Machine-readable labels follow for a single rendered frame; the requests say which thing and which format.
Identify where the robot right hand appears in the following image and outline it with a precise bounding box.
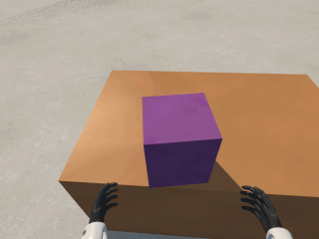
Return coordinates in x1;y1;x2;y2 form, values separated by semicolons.
240;185;283;233

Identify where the pedestal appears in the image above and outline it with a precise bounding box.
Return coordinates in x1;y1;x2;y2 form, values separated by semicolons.
58;70;319;239

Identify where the carton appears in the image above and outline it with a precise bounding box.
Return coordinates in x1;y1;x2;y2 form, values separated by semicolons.
142;93;222;188

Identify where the robot left hand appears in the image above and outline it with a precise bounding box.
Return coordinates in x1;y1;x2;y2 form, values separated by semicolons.
89;182;119;224

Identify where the right robot forearm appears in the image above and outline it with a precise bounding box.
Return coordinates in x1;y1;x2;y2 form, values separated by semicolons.
266;227;293;239

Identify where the left robot forearm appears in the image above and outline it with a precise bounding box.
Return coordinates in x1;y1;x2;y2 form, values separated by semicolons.
81;221;108;239

